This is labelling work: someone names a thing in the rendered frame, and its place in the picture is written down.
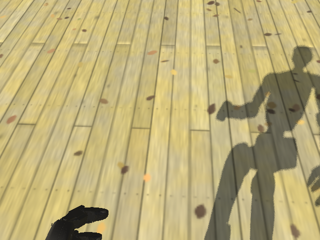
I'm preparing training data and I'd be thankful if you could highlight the robot left hand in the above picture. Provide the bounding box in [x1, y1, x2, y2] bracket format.
[45, 205, 109, 240]

